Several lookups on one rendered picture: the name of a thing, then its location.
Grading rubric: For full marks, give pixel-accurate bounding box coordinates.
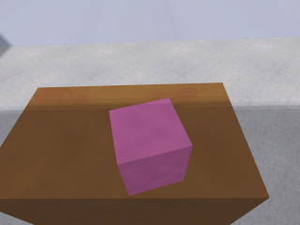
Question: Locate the pedestal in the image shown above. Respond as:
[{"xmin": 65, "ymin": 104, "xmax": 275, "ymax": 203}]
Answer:
[{"xmin": 0, "ymin": 82, "xmax": 270, "ymax": 225}]

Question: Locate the carton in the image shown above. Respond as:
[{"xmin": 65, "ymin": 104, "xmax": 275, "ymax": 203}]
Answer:
[{"xmin": 109, "ymin": 98, "xmax": 193, "ymax": 196}]

